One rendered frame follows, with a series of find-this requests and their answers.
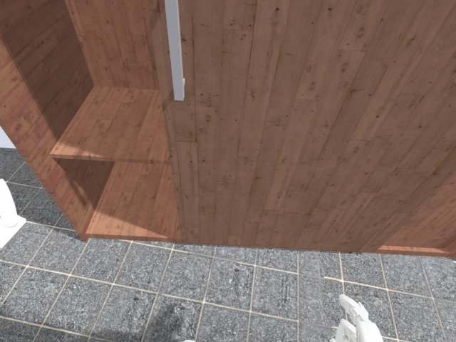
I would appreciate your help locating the handle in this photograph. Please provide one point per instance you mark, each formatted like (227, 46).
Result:
(173, 30)

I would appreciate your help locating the wardrobe door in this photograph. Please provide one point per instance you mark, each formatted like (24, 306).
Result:
(310, 124)
(434, 225)

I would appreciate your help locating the right robot hand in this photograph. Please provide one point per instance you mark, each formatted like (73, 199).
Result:
(365, 330)

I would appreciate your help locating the left robot hand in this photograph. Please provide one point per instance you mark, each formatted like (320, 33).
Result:
(10, 222)

